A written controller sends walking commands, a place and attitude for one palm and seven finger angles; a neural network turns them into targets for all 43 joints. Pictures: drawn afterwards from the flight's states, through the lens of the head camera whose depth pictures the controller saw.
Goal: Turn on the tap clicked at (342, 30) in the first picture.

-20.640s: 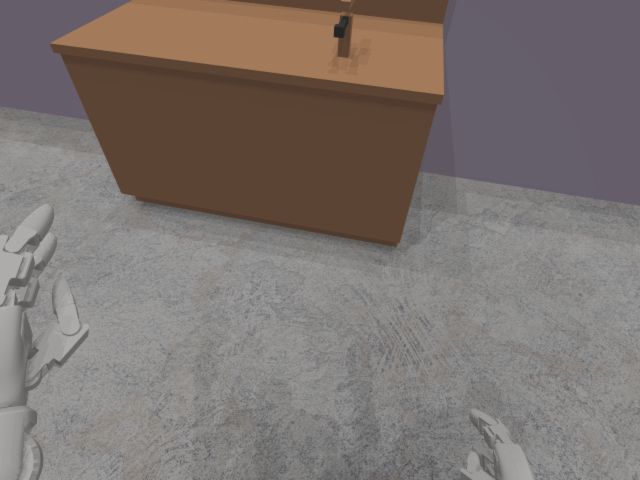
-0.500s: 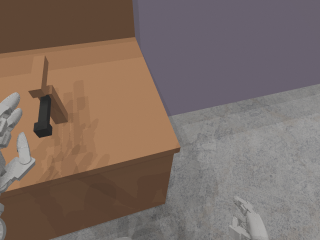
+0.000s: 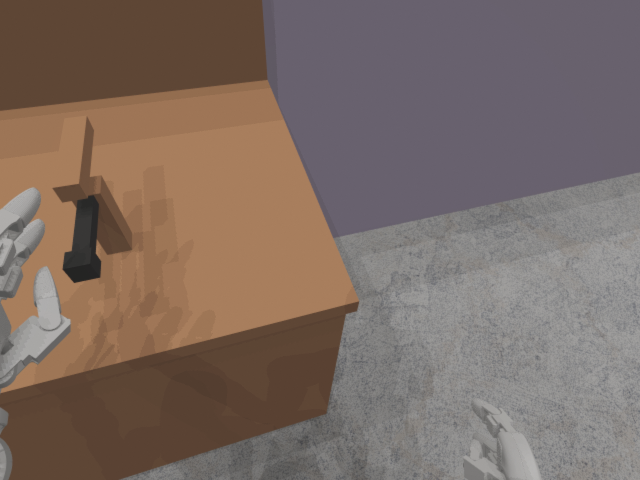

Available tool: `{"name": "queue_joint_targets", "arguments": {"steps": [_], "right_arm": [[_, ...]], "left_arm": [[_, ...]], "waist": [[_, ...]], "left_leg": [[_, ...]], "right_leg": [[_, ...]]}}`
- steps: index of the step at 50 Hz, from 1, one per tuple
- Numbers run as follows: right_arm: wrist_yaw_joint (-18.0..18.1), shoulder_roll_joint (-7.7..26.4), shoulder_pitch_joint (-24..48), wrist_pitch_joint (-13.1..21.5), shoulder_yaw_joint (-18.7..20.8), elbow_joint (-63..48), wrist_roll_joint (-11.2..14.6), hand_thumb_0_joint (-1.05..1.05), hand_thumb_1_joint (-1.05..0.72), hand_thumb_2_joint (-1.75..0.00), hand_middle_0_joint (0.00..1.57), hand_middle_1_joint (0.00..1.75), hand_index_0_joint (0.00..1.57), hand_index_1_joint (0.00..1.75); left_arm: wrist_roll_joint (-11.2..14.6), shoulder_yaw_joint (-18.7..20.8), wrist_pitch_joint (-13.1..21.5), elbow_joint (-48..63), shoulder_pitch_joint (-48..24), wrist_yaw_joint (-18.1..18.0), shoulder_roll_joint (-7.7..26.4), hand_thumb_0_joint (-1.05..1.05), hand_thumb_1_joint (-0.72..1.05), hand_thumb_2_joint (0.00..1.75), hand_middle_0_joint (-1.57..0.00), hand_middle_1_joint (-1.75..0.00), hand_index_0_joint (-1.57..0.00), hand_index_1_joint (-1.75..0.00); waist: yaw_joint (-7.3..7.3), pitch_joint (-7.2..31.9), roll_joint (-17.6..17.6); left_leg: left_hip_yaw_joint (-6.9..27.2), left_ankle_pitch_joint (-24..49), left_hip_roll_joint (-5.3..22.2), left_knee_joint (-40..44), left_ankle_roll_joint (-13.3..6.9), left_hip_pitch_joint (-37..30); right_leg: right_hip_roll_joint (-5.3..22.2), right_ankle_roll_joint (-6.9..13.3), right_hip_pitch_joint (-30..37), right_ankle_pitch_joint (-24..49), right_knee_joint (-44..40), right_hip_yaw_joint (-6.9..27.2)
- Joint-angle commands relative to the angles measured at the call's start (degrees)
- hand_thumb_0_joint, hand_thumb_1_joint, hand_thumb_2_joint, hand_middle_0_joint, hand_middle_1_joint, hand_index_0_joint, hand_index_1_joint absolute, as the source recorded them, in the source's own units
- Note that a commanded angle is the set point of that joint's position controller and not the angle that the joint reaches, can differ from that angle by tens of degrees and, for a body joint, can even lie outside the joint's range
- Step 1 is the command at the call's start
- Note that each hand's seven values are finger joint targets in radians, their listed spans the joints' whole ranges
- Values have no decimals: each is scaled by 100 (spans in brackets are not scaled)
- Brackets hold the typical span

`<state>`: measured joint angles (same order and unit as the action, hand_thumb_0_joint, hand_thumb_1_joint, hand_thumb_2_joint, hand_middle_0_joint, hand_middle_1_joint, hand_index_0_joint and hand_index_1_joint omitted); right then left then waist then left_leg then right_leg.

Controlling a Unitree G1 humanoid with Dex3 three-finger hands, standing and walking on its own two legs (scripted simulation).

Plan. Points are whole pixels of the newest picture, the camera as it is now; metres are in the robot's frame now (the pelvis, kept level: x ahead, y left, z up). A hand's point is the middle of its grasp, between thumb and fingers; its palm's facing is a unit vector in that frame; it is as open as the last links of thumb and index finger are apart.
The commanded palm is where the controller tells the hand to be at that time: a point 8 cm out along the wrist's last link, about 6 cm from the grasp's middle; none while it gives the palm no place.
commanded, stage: come to a stop and stand still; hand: left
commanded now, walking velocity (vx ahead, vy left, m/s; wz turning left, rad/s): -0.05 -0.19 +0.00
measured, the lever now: (82, 265) +0.32 +0.30 +0.09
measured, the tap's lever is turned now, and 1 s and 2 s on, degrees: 0 0 0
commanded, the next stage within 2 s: look again from close up in 1.38 s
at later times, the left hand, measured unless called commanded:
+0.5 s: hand out of the picture +0.19 +0.28 +0.17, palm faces +0.32 -0.88 -0.36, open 7.4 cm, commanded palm +0.14 +0.31 +0.19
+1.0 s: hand out of the picture +0.21 +0.30 +0.17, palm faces +0.36 -0.87 -0.34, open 7.5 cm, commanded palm +0.15 +0.33 +0.19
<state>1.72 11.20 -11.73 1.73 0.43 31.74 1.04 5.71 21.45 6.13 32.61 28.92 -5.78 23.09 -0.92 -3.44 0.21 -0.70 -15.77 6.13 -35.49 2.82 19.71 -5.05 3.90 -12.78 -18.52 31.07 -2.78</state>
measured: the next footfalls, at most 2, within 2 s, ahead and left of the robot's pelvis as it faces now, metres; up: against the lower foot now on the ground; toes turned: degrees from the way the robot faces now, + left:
none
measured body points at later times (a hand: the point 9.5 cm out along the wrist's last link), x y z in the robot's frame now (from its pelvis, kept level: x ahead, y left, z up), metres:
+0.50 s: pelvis -0.04 +0.04 +0.01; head -0.03 +0.07 +0.45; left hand +0.17 +0.33 +0.19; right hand +0.11 -0.20 -0.06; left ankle +0.01 +0.14 -0.73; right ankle -0.02 -0.08 -0.73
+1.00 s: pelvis -0.03 +0.06 +0.01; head -0.02 +0.08 +0.46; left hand +0.18 +0.34 +0.19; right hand +0.13 -0.17 -0.06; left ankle +0.01 +0.14 -0.73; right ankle -0.02 -0.08 -0.73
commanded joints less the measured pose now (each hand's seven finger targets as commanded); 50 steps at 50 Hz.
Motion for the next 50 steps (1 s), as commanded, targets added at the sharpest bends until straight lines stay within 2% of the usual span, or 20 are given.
{"name": "queue_joint_targets", "arguments": {"steps": [1,4,5,6,7,8,10,12,14,16,17,18,19,22,24,28,35,39,43,50], "right_arm": [[59,658,435,316,251,-956,7,0,-90,-90,20,30,20,30],[44,670,379,331,250,-967,35,0,-90,-90,20,30,20,30],[127,870,-626,949,598,-197,-294,0,-90,-90,20,30,20,30],[153,516,68,999,446,-347,-159,0,-90,-90,20,30,20,30],[82,857,-225,1091,543,-719,-34,0,-90,-90,20,30,20,30],[-35,830,-184,1066,521,-791,60,0,-90,-90,20,30,20,30],[-189,883,2,1039,493,-949,54,0,-90,-90,20,30,20,30],[-274,764,205,1028,451,-1087,65,0,-90,-90,20,30,20,30],[-259,717,290,988,368,-1133,90,0,-90,-90,20,30,20,30],[-137,609,327,937,302,-1070,56,0,-90,-90,20,30,20,30],[-66,592,362,940,285,-1042,41,0,-90,-90,20,30,20,30],[-1,588,359,910,234,-908,32,0,-90,-90,20,30,20,30],[44,566,361,910,188,-855,-3,0,-90,-90,20,30,20,30],[135,683,448,947,174,-773,-45,0,-90,-90,20,30,20,30],[134,723,490,987,124,-783,-36,0,-90,-90,20,30,20,30],[26,695,424,1057,118,-780,-4,0,-90,-90,20,30,20,30],[-32,704,369,991,111,-744,-59,0,-90,-90,20,30,20,30],[9,666,379,998,90,-702,-88,0,-90,-90,20,30,20,30],[14,652,436,1049,96,-678,-66,0,-90,-90,20,30,20,30],[14,688,411,975,148,-674,-48,0,-90,-90,20,30,20,30]], "left_arm": [[-10,772,445,1250,-304,-126,1022,0,90,90,-20,-30,-20,-30],[-21,719,445,1195,-196,-117,929,0,90,90,-20,-30,-20,-30],[-780,4032,1098,1579,-5641,126,5250,0,90,90,-20,-30,-20,-30],[-286,1684,767,-1335,-2885,384,1954,0,90,90,-20,-30,-20,-30],[-298,1213,768,-1514,-1650,489,1412,0,90,90,-20,-30,-20,-30],[-139,362,796,-1077,-1157,519,510,0,90,90,-20,-30,-20,-30],[-127,346,914,371,-1132,425,725,0,90,90,-20,-30,-20,-30],[-187,413,878,757,-734,317,740,0,90,90,-20,-30,-20,-30],[-209,767,831,832,-498,127,1001,0,90,90,-20,-30,-20,-30],[-126,1063,876,738,-480,6,1200,0,90,90,-20,-30,-20,-30],[-98,1124,917,798,-583,-46,1234,0,90,90,-20,-30,-20,-30],[-90,1389,943,870,-654,-149,1513,0,90,90,-20,-30,-20,-30],[-93,1189,971,860,-766,-178,1234,0,90,90,-20,-30,-20,-30],[-156,855,1080,563,-1148,-146,991,0,90,90,-20,-30,-20,-30],[-298,539,1094,599,-1524,-102,767,0,90,90,-20,-30,-20,-30],[-450,140,994,299,-1502,-62,424,0,90,90,-20,-30,-20,-30],[-537,373,963,373,-1342,-83,583,0,90,90,-20,-30,-20,-30],[-513,420,993,410,-1459,-73,624,0,90,90,-20,-30,-20,-30],[-516,357,993,505,-1497,-80,618,0,90,90,-20,-30,-20,-30],[-458,245,927,435,-1222,-101,508,0,90,90,-20,-30,-20,-30]], "waist": [[27,789,818],[27,910,604],[437,292,-1060],[284,822,-1112],[421,1099,-390],[297,1452,627],[316,1742,1008],[406,1649,628],[349,1363,-30],[270,1006,-1087],[245,838,-1188],[207,817,-926],[147,789,-612],[182,639,376],[176,520,1285],[208,521,955],[194,480,484],[167,478,321],[189,648,654],[199,855,335]], "left_leg": [[707,1108,616,656,-615,-726],[572,1005,483,554,-567,-745],[-605,1322,209,73,-432,22],[-334,1265,-537,85,-315,-241],[-522,1276,-404,217,-253,-559],[-518,1866,-260,607,-400,-1110],[-42,3068,315,578,-792,-1727],[53,2949,517,429,-836,-1271],[-149,1576,116,269,-540,-590],[-228,10,-549,-396,-335,-299],[-49,-256,-664,-575,-292,-200],[94,-296,-615,-427,-284,-282],[175,-125,-605,103,-313,-509],[529,-22,-234,1328,-481,-1064],[1142,-1231,287,2216,-691,-339],[958,-1589,280,2255,-692,55],[821,-1934,19,2184,-573,425],[676,-1493,-129,1961,-513,42],[625,-903,-125,1912,-482,-397],[513,411,-187,1597,-427,-777]], "right_leg": [[712,-243,-234,1297,-627,427],[745,-208,-43,1431,-799,481],[769,-775,-183,2965,-1455,800],[1202,21,71,3879,-869,1410],[1194,-315,377,4684,-677,1616],[1155,-457,503,4747,-140,1213],[822,-864,-5,3432,662,654],[748,-835,136,1887,420,487],[840,-583,412,1836,-325,603],[1367,-319,-33,1960,-1184,1502],[1616,-28,-225,1605,-1420,1921],[1729,276,-355,1189,-1429,1906],[1632,308,-455,688,-1350,1732],[815,-149,-675,-420,-1125,1040],[517,-320,-83,-171,-340,525],[517,-357,405,242,-343,400],[490,-341,674,27,-777,434],[550,-309,416,23,-1134,540],[567,-305,391,406,-1117,511],[670,-282,516,1201,-1080,528]]}}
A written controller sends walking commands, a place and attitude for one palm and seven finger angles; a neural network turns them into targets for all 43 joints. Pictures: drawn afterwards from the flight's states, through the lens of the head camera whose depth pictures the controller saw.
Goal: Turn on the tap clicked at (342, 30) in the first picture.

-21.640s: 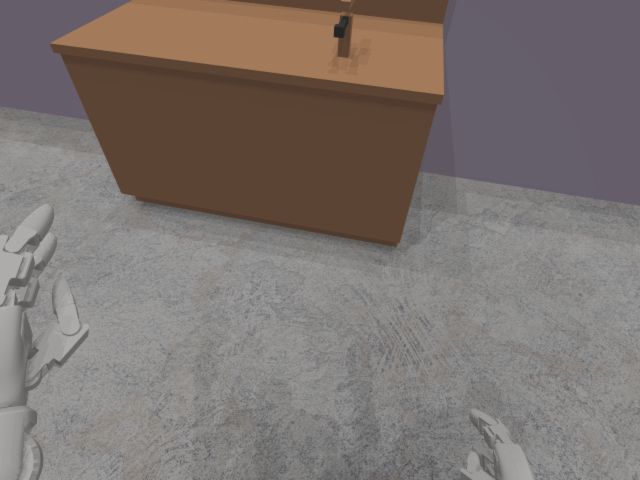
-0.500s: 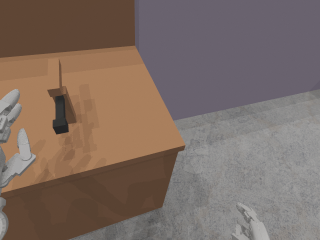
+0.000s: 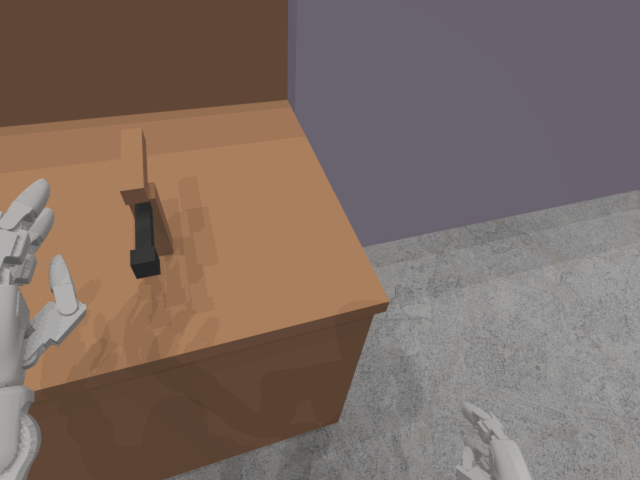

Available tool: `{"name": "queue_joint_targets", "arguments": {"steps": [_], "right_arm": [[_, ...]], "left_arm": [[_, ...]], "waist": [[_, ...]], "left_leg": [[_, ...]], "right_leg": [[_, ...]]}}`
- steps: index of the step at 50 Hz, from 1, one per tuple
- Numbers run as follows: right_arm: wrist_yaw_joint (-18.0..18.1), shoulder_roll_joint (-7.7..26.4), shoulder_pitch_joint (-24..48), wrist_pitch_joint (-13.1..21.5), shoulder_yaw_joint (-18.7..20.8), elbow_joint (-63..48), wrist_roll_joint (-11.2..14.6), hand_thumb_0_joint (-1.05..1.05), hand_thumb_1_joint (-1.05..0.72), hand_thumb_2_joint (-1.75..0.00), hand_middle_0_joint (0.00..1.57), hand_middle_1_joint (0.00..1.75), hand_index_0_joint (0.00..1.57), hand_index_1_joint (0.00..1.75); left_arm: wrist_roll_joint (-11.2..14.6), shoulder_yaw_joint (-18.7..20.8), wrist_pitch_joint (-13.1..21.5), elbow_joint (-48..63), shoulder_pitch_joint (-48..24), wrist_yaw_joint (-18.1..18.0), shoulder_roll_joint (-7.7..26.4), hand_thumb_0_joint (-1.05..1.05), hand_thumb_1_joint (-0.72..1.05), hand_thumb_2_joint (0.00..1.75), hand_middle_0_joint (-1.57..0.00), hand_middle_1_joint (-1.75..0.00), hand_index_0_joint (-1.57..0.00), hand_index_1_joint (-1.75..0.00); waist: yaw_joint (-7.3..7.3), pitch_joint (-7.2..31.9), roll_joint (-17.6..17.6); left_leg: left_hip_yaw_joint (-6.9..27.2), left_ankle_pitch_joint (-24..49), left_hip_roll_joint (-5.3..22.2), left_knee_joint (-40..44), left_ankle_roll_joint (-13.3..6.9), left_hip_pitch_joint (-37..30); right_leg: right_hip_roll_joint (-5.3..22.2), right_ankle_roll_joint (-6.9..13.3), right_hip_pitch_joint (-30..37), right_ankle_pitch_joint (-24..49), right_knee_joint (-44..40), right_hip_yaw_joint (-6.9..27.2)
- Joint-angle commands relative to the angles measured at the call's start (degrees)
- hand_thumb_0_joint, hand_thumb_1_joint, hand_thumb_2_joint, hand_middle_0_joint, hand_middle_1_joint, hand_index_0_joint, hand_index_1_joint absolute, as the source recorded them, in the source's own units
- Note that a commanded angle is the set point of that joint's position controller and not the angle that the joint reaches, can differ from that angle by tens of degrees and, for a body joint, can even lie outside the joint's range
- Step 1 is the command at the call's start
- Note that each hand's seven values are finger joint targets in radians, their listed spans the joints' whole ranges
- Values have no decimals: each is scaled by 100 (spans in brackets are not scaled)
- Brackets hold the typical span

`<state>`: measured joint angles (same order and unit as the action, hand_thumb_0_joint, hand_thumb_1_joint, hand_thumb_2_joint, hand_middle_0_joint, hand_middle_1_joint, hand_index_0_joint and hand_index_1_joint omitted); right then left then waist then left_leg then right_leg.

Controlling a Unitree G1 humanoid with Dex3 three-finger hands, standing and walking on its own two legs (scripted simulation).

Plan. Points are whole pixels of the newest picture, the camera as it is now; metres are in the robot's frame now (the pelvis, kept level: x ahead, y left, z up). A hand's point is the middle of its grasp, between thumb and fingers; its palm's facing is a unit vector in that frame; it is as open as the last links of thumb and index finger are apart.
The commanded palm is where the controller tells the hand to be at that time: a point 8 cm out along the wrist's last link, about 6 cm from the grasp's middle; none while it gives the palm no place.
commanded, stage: come to a stop and stand still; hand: left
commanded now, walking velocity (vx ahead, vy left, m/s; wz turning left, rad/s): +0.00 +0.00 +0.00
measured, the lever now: (145, 262) +0.33 +0.26 +0.08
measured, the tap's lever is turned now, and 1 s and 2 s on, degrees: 0 0 0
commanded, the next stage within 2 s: look again from close up in 0.38 s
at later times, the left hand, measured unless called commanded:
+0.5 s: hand (111, 290) +0.24 +0.23 +0.16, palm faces +0.39 -0.85 -0.36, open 7.4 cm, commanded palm +0.18 +0.27 +0.17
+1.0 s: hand (110, 300) +0.23 +0.23 +0.16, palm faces +0.40 -0.85 -0.35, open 7.4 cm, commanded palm +0.18 +0.26 +0.17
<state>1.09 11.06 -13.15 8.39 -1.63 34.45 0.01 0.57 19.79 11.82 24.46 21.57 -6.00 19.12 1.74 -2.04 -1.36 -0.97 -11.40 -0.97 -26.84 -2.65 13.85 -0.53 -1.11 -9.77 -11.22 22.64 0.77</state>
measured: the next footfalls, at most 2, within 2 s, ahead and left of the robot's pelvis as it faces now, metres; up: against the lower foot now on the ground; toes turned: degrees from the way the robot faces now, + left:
none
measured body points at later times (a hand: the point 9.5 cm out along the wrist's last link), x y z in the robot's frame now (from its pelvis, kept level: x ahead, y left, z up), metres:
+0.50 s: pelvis +0.03 -0.01 +0.00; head +0.04 +0.00 +0.45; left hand +0.22 +0.28 +0.18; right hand +0.21 -0.23 -0.07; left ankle +0.04 +0.08 -0.74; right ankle +0.01 -0.14 -0.74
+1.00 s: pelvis +0.02 -0.02 +0.00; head +0.02 -0.01 +0.45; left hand +0.20 +0.27 +0.18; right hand +0.19 -0.25 -0.07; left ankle +0.04 +0.08 -0.74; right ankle +0.01 -0.14 -0.74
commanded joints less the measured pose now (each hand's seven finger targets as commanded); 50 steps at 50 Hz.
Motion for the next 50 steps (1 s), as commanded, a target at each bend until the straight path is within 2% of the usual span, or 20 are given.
{"name": "queue_joint_targets", "arguments": {"steps": [1,3,4,8,9,13,14,15,20,23,24,28,31,38,39,43,44,46,48,50], "right_arm": [[79,728,550,287,361,-936,47,0,-90,-90,20,30,20,30],[95,699,615,239,355,-951,64,0,-90,-90,20,30,20,30],[92,728,589,211,357,-962,47,0,-90,-90,20,30,20,30],[120,704,650,146,370,-1006,80,0,-90,-90,20,30,20,30],[118,718,617,121,363,-1007,61,0,-90,-90,20,30,20,30],[142,697,670,83,362,-1028,90,0,-90,-90,20,30,20,30],[135,732,604,57,366,-1003,67,0,-90,-90,20,30,20,30],[135,719,621,59,382,-1049,94,0,-90,-90,20,30,20,30],[155,727,633,17,376,-1029,96,0,-90,-90,20,30,20,30],[182,709,679,-2,360,-1009,104,0,-90,-90,20,30,20,30],[178,721,645,-26,353,-1001,74,0,-90,-90,20,30,20,30],[195,700,699,-27,366,-1004,110,0,-90,-90,20,30,20,30],[180,724,651,-51,373,-1017,101,0,-90,-90,20,30,20,30],[210,706,714,-63,366,-995,118,0,-90,-90,20,30,20,30],[202,722,666,-81,355,-993,85,0,-90,-90,20,30,20,30],[218,695,721,-74,371,-1005,116,0,-90,-90,20,30,20,30],[208,710,663,-94,349,-988,82,0,-90,-90,20,30,20,30],[204,710,668,-100,366,-1011,100,0,-90,-90,20,30,20,30],[217,683,747,-93,359,-1020,117,0,-90,-90,20,30,20,30],[188,690,686,-94,384,-1062,119,0,-90,-90,20,30,20,30]], "left_arm": [[67,397,357,1269,-473,-77,897,0,90,90,-20,-30,-20,-30],[85,591,325,1264,-379,-101,1070,0,90,90,-20,-30,-20,-30],[103,469,325,1272,-354,-85,943,0,90,90,-20,-30,-20,-30],[139,656,297,1423,-228,-118,1137,0,90,90,-20,-30,-20,-30],[160,557,296,1410,-187,-108,1019,0,90,90,-20,-30,-20,-30],[175,657,248,1444,-102,-146,1145,0,90,90,-20,-30,-20,-30],[184,509,242,1375,-81,-130,973,0,90,90,-20,-30,-20,-30],[189,547,232,1452,-94,-133,1035,0,90,90,-20,-30,-20,-30],[198,477,189,1434,-183,-147,1001,0,90,90,-20,-30,-20,-30],[192,597,157,1417,-159,-178,1132,0,90,90,-20,-30,-20,-30],[208,517,156,1328,-81,-167,1014,0,90,90,-20,-30,-20,-30],[213,614,127,1401,-46,-184,1132,0,90,90,-20,-30,-20,-30],[226,501,126,1387,-84,-171,1013,0,90,90,-20,-30,-20,-30],[221,566,104,1411,-77,-194,1118,0,90,90,-20,-30,-20,-30],[226,473,107,1347,-50,-185,995,0,90,90,-20,-30,-20,-30],[219,574,92,1328,-59,-198,1114,0,90,90,-20,-30,-20,-30],[236,474,92,1254,-61,-184,986,0,90,90,-20,-30,-20,-30],[248,483,92,1327,-189,-173,1008,0,90,90,-20,-30,-20,-30],[258,588,87,1511,-297,-175,1162,0,90,90,-20,-30,-20,-30],[274,477,74,1549,-323,-148,1046,0,90,90,-20,-30,-20,-30]], "waist": [[-73,715,531],[-55,742,445],[-76,727,490],[-56,870,531],[-74,878,516],[-56,928,585],[-87,888,503],[-74,939,505],[-88,845,554],[-75,831,472],[-86,803,356],[-79,877,443],[-99,864,307],[-93,724,574],[-106,679,476],[-99,593,451],[-122,580,311],[-130,615,329],[-122,670,609],[-122,700,632]], "left_leg": [[493,110,507,693,133,-236],[465,392,503,631,157,-291],[475,491,494,630,153,-266],[408,886,522,501,150,-462],[431,964,520,499,135,-429],[407,1214,559,414,140,-557],[427,1210,540,427,137,-464],[440,1313,559,416,139,-550],[470,1160,573,477,132,-495],[468,1048,579,481,126,-504],[489,978,570,493,98,-401],[452,1079,566,430,105,-547],[483,1073,546,423,99,-455],[491,745,568,532,96,-418],[534,645,555,570,76,-295],[494,316,532,571,79,-265],[549,263,535,633,84,-215],[588,313,591,722,111,-276],[616,529,675,773,129,-402],[699,666,759,826,137,-417]], "right_leg": [[226,222,187,530,-238,177],[252,211,217,684,-256,141],[247,219,241,734,-224,141],[303,222,281,1014,-202,158],[300,214,325,1057,-185,126],[345,217,334,1232,-182,154],[324,222,370,1235,-169,123],[347,226,387,1314,-136,147],[356,223,343,1164,-164,151],[363,214,327,1098,-208,148],[361,209,369,1069,-234,124],[415,226,329,1170,-256,191],[411,232,401,1189,-250,181],[414,233,266,904,-319,209],[384,224,322,838,-331,167],[427,236,217,654,-449,251],[364,227,237,573,-444,193],[292,211,237,560,-398,160],[255,176,204,623,-332,104],[185,155,224,590,-240,44]]}}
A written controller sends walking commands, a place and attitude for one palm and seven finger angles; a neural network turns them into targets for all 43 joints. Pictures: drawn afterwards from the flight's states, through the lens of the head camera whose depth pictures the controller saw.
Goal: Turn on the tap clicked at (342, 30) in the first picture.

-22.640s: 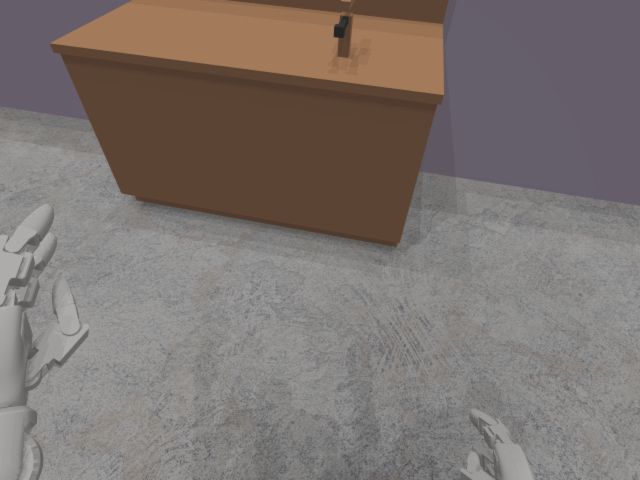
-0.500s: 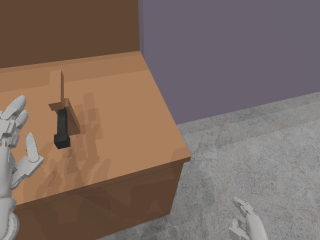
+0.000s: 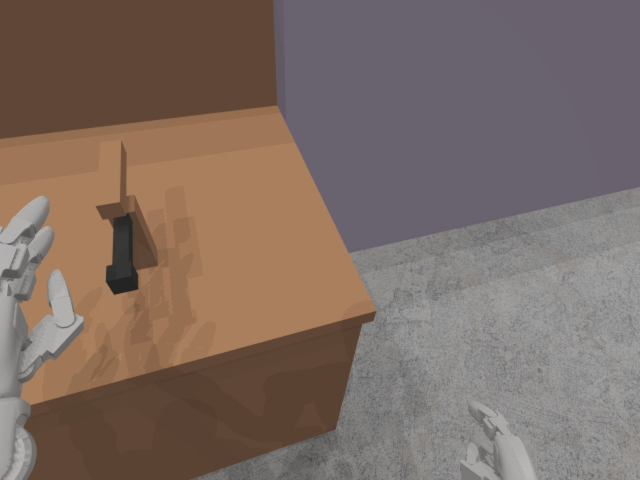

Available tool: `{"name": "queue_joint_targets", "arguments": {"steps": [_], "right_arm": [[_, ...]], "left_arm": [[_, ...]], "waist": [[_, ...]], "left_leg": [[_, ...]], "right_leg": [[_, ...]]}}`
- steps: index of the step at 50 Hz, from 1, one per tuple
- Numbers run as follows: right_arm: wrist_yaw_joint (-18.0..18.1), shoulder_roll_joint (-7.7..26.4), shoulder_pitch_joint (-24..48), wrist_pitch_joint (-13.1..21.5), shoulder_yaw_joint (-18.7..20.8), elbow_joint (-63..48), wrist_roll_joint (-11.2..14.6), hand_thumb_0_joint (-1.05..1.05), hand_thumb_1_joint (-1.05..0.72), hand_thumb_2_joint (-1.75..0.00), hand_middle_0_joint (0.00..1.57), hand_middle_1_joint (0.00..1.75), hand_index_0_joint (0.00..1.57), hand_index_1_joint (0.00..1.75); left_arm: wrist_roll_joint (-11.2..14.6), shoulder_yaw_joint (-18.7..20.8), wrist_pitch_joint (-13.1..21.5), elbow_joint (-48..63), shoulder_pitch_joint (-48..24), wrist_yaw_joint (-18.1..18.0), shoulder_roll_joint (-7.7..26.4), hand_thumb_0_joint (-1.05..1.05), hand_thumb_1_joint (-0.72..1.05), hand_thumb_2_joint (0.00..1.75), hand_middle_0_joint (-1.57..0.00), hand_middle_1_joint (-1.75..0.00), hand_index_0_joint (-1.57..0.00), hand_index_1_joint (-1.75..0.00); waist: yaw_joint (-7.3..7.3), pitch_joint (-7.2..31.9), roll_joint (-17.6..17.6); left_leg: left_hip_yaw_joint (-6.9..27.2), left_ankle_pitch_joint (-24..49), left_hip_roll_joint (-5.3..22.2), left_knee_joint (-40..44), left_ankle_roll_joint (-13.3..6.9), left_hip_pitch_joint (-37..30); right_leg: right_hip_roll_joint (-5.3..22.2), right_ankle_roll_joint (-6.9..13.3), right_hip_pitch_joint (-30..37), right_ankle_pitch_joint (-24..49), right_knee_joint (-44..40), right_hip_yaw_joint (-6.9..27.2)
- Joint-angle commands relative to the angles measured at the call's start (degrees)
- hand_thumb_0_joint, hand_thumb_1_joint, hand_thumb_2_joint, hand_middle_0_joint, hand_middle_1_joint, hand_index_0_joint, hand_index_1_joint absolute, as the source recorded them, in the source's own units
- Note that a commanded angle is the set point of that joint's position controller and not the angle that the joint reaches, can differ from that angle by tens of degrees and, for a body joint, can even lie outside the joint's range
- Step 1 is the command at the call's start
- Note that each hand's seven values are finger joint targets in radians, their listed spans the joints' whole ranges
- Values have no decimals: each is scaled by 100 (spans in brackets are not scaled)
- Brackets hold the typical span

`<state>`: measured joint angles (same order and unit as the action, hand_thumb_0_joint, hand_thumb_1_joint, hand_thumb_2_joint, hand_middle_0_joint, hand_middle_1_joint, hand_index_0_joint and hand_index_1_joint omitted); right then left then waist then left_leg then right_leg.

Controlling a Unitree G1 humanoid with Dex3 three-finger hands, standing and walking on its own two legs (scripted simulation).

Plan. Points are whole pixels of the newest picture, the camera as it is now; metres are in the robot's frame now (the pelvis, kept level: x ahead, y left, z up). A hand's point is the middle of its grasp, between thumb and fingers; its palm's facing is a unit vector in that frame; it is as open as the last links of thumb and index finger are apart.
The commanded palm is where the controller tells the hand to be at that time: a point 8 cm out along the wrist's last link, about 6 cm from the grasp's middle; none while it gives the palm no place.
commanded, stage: shuffle to correct the standing spot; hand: left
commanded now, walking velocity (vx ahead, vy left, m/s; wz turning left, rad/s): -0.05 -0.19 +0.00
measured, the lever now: (122, 277) +0.32 +0.27 +0.08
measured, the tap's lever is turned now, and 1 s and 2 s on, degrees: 0 0 0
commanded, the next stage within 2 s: come to a stop and stand still in 0.30 s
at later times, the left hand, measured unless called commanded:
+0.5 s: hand (132, 336) +0.21 +0.19 +0.16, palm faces +0.36 -0.86 -0.37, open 7.4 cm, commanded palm +0.15 +0.23 +0.17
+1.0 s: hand (120, 307) +0.24 +0.22 +0.14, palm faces +0.23 -0.88 -0.42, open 7.4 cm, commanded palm +0.17 +0.28 +0.17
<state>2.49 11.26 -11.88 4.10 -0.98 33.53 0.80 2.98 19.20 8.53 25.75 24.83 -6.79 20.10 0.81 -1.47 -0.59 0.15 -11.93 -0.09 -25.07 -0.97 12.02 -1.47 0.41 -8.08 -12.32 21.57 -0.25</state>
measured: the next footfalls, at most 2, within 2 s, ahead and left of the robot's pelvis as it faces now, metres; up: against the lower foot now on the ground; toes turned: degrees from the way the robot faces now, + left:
none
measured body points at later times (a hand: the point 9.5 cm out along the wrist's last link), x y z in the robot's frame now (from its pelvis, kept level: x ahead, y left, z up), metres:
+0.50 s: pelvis -0.01 -0.05 -0.01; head +0.00 -0.04 +0.44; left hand +0.18 +0.24 +0.18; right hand +0.16 -0.28 -0.09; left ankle +0.02 +0.10 -0.74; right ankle -0.01 -0.12 -0.74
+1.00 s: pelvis +0.00 +0.00 +0.00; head +0.04 +0.01 +0.44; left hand +0.22 +0.27 +0.17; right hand +0.18 -0.23 -0.08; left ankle +0.02 +0.10 -0.74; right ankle -0.01 -0.12 -0.74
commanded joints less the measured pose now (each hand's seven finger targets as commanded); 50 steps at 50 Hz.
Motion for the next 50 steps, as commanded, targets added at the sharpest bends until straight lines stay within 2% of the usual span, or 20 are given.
{"name": "queue_joint_targets", "arguments": {"steps": [1,9,13,19,23,24,27,31,36,37,38,39,41,42,43,46,47,48,49,50], "right_arm": [[36,683,544,323,315,-965,25,0,-90,-90,20,30,20,30],[-34,653,470,278,336,-999,21,0,-90,-90,20,30,20,30],[-17,641,521,277,370,-1020,52,0,-90,-90,20,30,20,30],[2,652,478,242,367,-983,19,0,-90,-90,20,30,20,30],[17,624,561,251,366,-984,74,0,-90,-90,20,30,20,30],[13,619,542,234,323,-943,47,0,-90,-90,20,30,20,30],[28,663,610,223,308,-937,65,0,-90,-90,20,30,20,30],[63,665,648,221,290,-881,42,0,-90,-90,20,30,20,30],[68,695,627,244,324,-855,45,0,-90,-90,20,30,20,30],[129,870,-162,608,538,-731,-135,0,-90,-90,20,30,20,30],[96,557,321,501,395,-214,140,0,-90,-90,20,30,20,30],[-24,707,401,561,422,-513,64,0,-90,-90,20,30,20,30],[-224,800,310,580,462,-740,155,0,-90,-90,20,30,20,30],[-332,798,321,547,477,-831,181,0,-90,-90,20,30,20,30],[-408,743,434,531,470,-871,216,0,-90,-90,20,30,20,30],[-367,766,581,475,405,-1074,104,0,-90,-90,20,30,20,30],[-300,769,594,466,372,-1102,66,0,-90,-90,20,30,20,30],[-229,789,666,430,342,-1081,37,0,-90,-90,20,30,20,30],[-165,728,644,429,325,-1125,14,0,-90,-90,20,30,20,30],[-118,701,659,442,300,-1182,18,0,-90,-90,20,30,20,30]], "left_arm": [[36,530,406,1420,-636,-59,942,0,90,90,-20,-30,-20,-30],[113,610,345,1425,-209,-2,930,0,90,90,-20,-30,-20,-30],[133,747,328,1531,-258,-11,1088,0,90,90,-20,-30,-20,-30],[192,648,268,1405,-257,14,1005,0,90,90,-20,-30,-20,-30],[181,763,233,1451,-184,-75,1115,0,90,90,-20,-30,-20,-30],[180,600,232,1376,-161,-84,964,0,90,90,-20,-30,-20,-30],[153,669,225,1365,-109,-146,1051,0,90,90,-20,-30,-20,-30],[126,726,272,1378,-90,-176,1111,0,90,90,-20,-30,-20,-30],[97,668,295,1411,-219,-169,1057,0,90,90,-20,-30,-20,-30],[-647,3861,815,2213,-5571,-96,5345,0,90,90,-20,-30,-20,-30],[-141,2364,619,-181,-4211,65,3326,0,90,90,-20,-30,-20,-30],[-121,1247,608,-387,-3003,204,1928,0,90,90,-20,-30,-20,-30],[45,430,617,-125,-1365,356,916,0,90,90,-20,-30,-20,-30],[36,188,579,207,-788,374,686,0,90,90,-20,-30,-20,-30],[83,36,528,398,-248,369,445,0,90,90,-20,-30,-20,-30],[-18,642,511,1228,-15,237,1118,0,90,90,-20,-30,-20,-30],[-15,884,533,1305,-46,194,1313,0,90,90,-20,-30,-20,-30],[-27,1402,559,1436,-121,95,1794,0,90,90,-20,-30,-20,-30],[5,1290,615,1457,-213,106,1535,0,90,90,-20,-30,-20,-30],[31,1332,663,1564,-368,101,1550,0,90,90,-20,-30,-20,-30]], "waist": [[-33,645,663],[-48,699,613],[-49,750,658],[-84,653,329],[-55,705,220],[-84,619,144],[-45,445,21],[-23,421,-5],[-15,719,103],[223,-431,-982],[87,-126,-124],[126,437,193],[212,996,292],[235,1178,183],[242,1367,157],[196,1165,-262],[153,1037,-322],[151,1017,-148],[78,994,-81],[56,874,294]], "left_leg": [[597,746,695,677,-24,-214],[536,614,822,535,-26,-77],[430,439,808,340,-28,-128],[319,148,702,50,-41,0],[173,-84,404,-436,-25,-87],[146,-166,337,-565,-40,-44],[229,-135,241,-702,-57,66],[273,108,284,-481,-103,-35],[289,829,433,-207,-146,-304],[-339,772,171,-941,-29,681],[-92,530,107,-541,33,207],[-125,502,105,-393,52,-369],[-267,887,218,-130,-122,-488],[-258,1224,289,-119,-166,-571],[-163,1592,416,-118,-224,-868],[-17,1085,514,4,-150,-519],[21,788,476,71,-108,-392],[53,658,470,152,-87,-402],[134,633,484,217,-109,-285],[203,568,521,331,-126,-223]], "right_leg": [[246,-12,42,654,-110,115],[212,-25,-34,555,-120,72],[304,40,-168,638,-163,236],[389,87,-391,490,-244,393],[735,250,-539,198,-534,887],[834,258,-653,-39,-661,957],[1009,292,-743,-309,-806,1176],[946,232,-643,-27,-652,990],[742,116,-120,1101,-224,662],[651,-558,-961,2442,-1012,1029],[1258,345,-844,2201,-450,1013],[997,247,-555,2429,-141,1361],[765,-289,125,2454,102,932],[677,-387,243,2429,194,815],[599,-324,132,2352,364,632],[519,-107,-60,1225,119,517],[519,7,-142,885,27,513],[503,85,-225,686,54,502],[483,114,-155,604,143,378],[428,121,-193,541,231,360]]}}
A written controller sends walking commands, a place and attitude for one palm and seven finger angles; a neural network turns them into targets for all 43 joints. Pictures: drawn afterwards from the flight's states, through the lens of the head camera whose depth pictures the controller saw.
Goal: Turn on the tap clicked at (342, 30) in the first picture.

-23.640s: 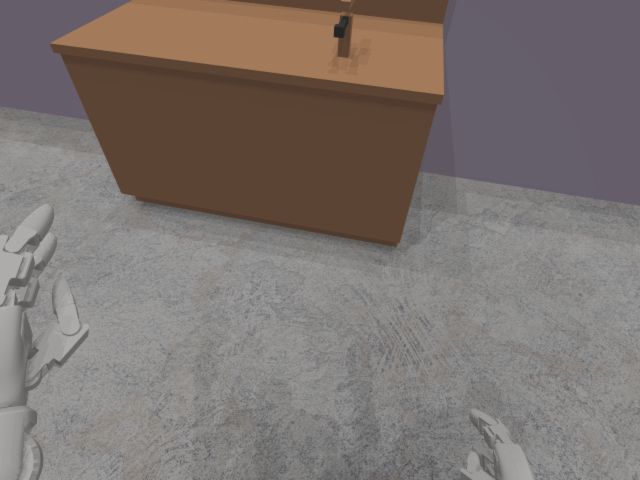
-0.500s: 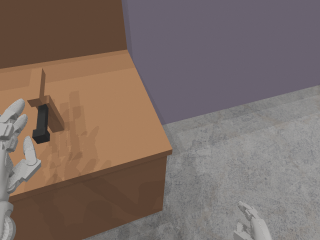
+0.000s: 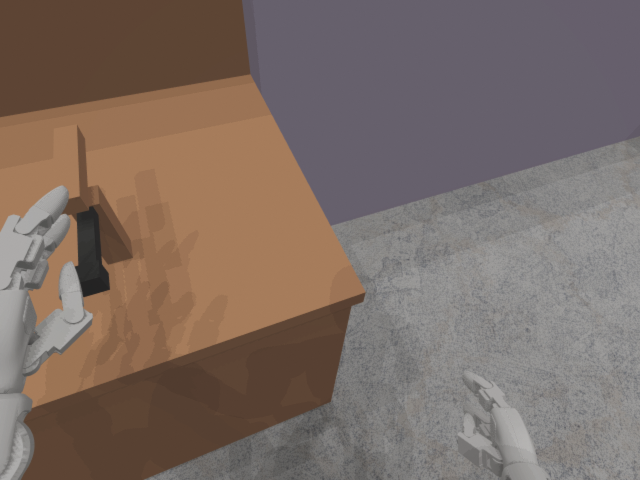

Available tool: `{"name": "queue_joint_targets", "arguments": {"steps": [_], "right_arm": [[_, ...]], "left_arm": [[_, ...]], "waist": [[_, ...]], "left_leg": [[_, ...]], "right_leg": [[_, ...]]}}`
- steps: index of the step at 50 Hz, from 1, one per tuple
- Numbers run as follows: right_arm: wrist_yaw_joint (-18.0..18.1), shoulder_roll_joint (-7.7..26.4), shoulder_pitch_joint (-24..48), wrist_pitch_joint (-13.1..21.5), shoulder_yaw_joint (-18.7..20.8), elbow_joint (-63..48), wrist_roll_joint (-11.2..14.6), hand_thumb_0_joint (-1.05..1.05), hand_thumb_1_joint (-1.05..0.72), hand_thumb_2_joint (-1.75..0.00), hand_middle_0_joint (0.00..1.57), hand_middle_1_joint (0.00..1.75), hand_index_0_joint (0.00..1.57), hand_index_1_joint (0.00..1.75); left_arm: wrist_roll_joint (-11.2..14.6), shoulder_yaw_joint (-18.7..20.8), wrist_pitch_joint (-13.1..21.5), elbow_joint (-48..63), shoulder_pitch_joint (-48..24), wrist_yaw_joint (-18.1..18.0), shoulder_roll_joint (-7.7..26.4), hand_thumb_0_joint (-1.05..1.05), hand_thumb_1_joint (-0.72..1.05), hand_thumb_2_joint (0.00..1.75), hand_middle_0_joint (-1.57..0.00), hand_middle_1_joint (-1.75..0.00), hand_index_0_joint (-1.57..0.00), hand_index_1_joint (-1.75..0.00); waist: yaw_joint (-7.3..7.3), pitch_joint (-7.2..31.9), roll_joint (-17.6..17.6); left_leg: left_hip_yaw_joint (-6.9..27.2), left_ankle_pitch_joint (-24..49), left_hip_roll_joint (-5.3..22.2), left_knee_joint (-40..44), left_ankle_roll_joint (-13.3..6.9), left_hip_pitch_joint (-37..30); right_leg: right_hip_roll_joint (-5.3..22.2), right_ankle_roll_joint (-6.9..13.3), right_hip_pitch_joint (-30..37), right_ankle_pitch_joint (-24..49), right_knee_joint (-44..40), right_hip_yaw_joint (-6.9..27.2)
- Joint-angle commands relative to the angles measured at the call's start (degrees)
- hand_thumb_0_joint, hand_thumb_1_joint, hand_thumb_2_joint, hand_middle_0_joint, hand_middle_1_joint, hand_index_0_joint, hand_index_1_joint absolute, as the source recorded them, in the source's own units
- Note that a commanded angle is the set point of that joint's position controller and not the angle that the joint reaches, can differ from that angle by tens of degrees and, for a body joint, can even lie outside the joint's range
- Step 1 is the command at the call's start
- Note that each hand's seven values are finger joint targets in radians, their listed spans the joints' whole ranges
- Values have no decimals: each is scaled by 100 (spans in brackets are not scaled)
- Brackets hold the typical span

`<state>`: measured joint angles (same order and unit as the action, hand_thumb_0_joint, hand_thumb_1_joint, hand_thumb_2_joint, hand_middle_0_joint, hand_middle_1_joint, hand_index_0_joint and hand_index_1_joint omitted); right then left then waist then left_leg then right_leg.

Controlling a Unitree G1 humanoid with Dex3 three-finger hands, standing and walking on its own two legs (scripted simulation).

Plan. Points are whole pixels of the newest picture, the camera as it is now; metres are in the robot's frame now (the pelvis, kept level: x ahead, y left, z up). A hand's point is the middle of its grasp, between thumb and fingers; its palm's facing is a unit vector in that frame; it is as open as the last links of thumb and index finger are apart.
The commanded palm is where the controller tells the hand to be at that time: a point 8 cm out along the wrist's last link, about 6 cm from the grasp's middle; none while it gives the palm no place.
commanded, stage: come to a stop and stand still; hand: left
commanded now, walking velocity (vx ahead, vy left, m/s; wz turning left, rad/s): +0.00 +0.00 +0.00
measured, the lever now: (91, 278) +0.31 +0.29 +0.08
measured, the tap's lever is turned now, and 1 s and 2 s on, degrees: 0 0 0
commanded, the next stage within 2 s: look again from close up in 0.40 s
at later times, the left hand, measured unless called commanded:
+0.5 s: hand (5, 322) +0.22 +0.29 +0.16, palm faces +0.40 -0.83 -0.39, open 7.4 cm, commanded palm +0.15 +0.32 +0.18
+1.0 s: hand (14, 349) +0.19 +0.27 +0.16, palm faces +0.41 -0.84 -0.36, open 7.4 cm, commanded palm +0.14 +0.30 +0.18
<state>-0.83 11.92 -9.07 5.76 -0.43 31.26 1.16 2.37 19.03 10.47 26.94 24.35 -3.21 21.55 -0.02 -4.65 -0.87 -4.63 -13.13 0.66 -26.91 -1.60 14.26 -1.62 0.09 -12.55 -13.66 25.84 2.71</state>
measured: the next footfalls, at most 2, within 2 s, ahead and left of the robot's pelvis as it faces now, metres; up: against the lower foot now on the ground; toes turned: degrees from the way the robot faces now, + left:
none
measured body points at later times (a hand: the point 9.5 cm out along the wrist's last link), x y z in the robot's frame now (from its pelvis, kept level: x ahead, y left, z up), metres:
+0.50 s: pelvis +0.00 +0.03 +0.00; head +0.02 +0.06 +0.45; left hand +0.19 +0.33 +0.18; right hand +0.20 -0.17 -0.07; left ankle +0.01 +0.10 -0.74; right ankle +0.00 -0.12 -0.74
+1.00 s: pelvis -0.01 +0.01 +0.00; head -0.01 +0.03 +0.45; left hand +0.17 +0.31 +0.18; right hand +0.17 -0.21 -0.07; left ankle +0.01 +0.10 -0.74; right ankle +0.00 -0.12 -0.74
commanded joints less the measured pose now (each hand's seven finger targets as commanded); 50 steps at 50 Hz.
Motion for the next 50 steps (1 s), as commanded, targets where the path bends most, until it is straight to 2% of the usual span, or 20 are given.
{"name": "queue_joint_targets", "arguments": {"steps": [1,3,4,7,9,11,14,18,19,22,28,29,33,34,38,40,43,44,48,50], "right_arm": [[258,619,382,289,238,-945,-14,0,-90,-90,20,30,20,30],[305,622,383,321,212,-923,-25,0,-90,-90,20,30,20,30],[308,621,301,347,220,-896,-40,0,-90,-90,20,30,20,30],[236,660,144,484,247,-818,-44,0,-90,-90,20,30,20,30],[191,698,103,522,252,-739,-72,0,-90,-90,20,30,20,30],[148,696,70,520,267,-713,-73,0,-90,-90,20,30,20,30],[138,701,71,432,249,-665,-81,0,-90,-90,20,30,20,30],[182,677,231,323,232,-717,-49,0,-90,-90,20,30,20,30],[190,667,213,293,216,-727,-65,0,-90,-90,20,30,20,30],[212,634,227,291,224,-788,-48,0,-90,-90,20,30,20,30],[261,663,258,291,224,-747,-31,0,-90,-90,20,30,20,30],[263,671,223,277,219,-730,-52,0,-90,-90,20,30,20,30],[308,671,297,284,223,-726,-20,0,-90,-90,20,30,20,30],[313,682,259,274,216,-701,-45,0,-90,-90,20,30,20,30],[335,679,317,285,227,-718,-9,0,-90,-90,20,30,20,30],[340,678,289,293,239,-740,-21,0,-90,-90,20,30,20,30],[335,676,324,312,229,-708,-2,0,-90,-90,20,30,20,30],[343,678,289,312,213,-712,-37,0,-90,-90,20,30,20,30],[353,640,324,326,219,-741,-12,0,-90,-90,20,30,20,30],[347,647,286,327,243,-791,-22,0,-90,-90,20,30,20,30]], "left_arm": [[95,1424,511,1496,-422,-274,1474,0,90,90,-20,-30,-20,-30],[59,1542,529,1615,-701,-310,1648,0,90,90,-20,-30,-20,-30],[65,1325,545,1531,-789,-290,1391,0,90,90,-20,-30,-20,-30],[-1,981,569,1485,-870,-248,1106,0,90,90,-20,-30,-20,-30],[-60,674,537,1352,-779,-236,814,0,90,90,-20,-30,-20,-30],[-110,552,503,1289,-734,-244,744,0,90,90,-20,-30,-20,-30],[-137,552,449,1081,-643,-274,710,0,90,90,-20,-30,-20,-30],[-120,948,447,1182,-683,-311,1107,0,90,90,-20,-30,-20,-30],[-79,775,456,1081,-634,-279,895,0,90,90,-20,-30,-20,-30],[-50,828,485,1345,-644,-278,1009,0,90,90,-20,-30,-20,-30],[-49,807,459,1243,-612,-299,1004,0,90,90,-20,-30,-20,-30],[-34,660,463,1082,-549,-278,829,0,90,90,-20,-30,-20,-30],[-54,712,445,1006,-666,-297,957,0,90,90,-20,-30,-20,-30],[-39,554,456,882,-673,-278,774,0,90,90,-20,-30,-20,-30],[-49,666,451,930,-732,-293,960,0,90,90,-20,-30,-20,-30],[-25,560,466,920,-708,-279,847,0,90,90,-20,-30,-20,-30],[-38,729,484,977,-662,-291,1048,0,90,90,-20,-30,-20,-30],[-12,536,486,873,-661,-273,805,0,90,90,-20,-30,-20,-30],[5,722,479,909,-757,-278,1015,0,90,90,-20,-30,-20,-30],[25,592,455,805,-807,-265,855,0,90,90,-20,-30,-20,-30]], "waist": [[143,1197,599],[168,1164,961],[142,1125,1005],[127,1258,1066],[105,1211,959],[106,1186,870],[101,1213,616],[120,1212,540],[101,1167,525],[110,1246,759],[115,1207,678],[108,1161,559],[118,1043,512],[104,1001,434],[116,900,465],[101,937,382],[127,906,498],[99,827,411],[129,762,539],[110,688,512]], "left_leg": [[742,629,508,576,-103,-405],[828,609,608,667,-121,-372],[835,735,636,655,-134,-349],[809,1310,654,516,-84,-679],[894,1690,731,520,-22,-894],[925,1865,788,531,30,-953],[879,2107,719,391,117,-902],[838,1893,619,440,238,-685],[827,1679,597,472,223,-594],[803,1441,580,537,204,-621],[749,1094,497,576,166,-534],[737,925,490,589,125,-494],[745,536,447,659,83,-454],[732,417,436,657,48,-408],[741,219,395,687,19,-317],[746,158,371,660,-4,-352],[740,85,382,684,-21,-287],[810,-13,391,775,5,-293],[906,-186,546,999,37,-332],[966,-410,626,1101,26,-308]], "right_leg": [[403,142,309,671,-101,4],[345,128,348,677,52,-114],[323,128,355,708,66,-199],[294,130,267,716,75,-262],[258,116,27,451,124,-338],[273,111,-73,275,123,-348],[291,110,24,583,-63,-374],[319,119,306,908,-128,-360],[325,127,315,873,-160,-357],[367,139,427,904,-177,-311],[400,142,527,1124,-313,-237],[405,143,482,1084,-385,-226],[454,144,421,966,-511,-118],[454,150,381,921,-571,-107],[486,153,384,812,-662,-32],[507,172,368,772,-714,34],[500,144,379,689,-722,-35],[453,160,280,546,-745,-24],[336,85,197,350,-722,-89],[298,73,137,234,-739,-51]]}}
